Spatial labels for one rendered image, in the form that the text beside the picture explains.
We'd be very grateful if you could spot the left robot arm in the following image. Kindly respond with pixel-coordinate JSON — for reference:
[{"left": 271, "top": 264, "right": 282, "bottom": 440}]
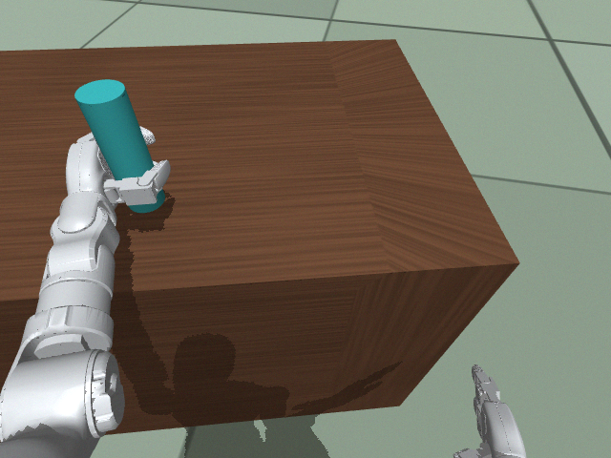
[{"left": 0, "top": 192, "right": 125, "bottom": 458}]

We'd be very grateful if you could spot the can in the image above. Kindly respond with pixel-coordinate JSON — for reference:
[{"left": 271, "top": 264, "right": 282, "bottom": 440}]
[{"left": 74, "top": 79, "right": 165, "bottom": 213}]

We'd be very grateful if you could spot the right robot hand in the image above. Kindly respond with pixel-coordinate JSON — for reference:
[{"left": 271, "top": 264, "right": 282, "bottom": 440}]
[{"left": 453, "top": 364, "right": 527, "bottom": 458}]

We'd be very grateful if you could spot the left robot hand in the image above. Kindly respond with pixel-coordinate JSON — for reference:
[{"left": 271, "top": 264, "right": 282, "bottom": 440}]
[{"left": 66, "top": 126, "right": 171, "bottom": 210}]

